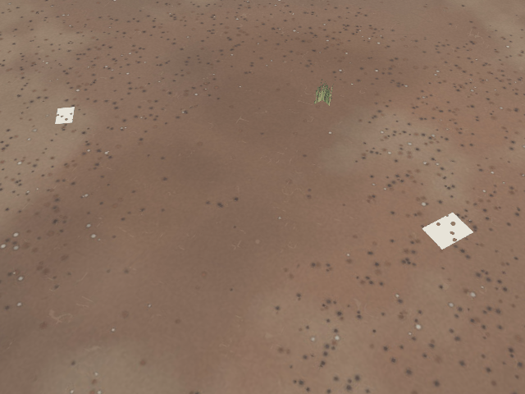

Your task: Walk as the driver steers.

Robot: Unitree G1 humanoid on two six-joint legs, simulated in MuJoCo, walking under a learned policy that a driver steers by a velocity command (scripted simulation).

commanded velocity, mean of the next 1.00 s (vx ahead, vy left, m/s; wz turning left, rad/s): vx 0.02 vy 0.00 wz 0.04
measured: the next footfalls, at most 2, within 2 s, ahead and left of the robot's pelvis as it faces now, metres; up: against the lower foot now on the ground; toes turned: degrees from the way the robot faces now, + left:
left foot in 0.24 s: +0.05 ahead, +0.14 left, +0.00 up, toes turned -1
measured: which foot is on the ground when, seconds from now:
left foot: down 0.00-0.02, up 0.04-0.22, down 0.24-1.00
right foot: down 0.00-1.00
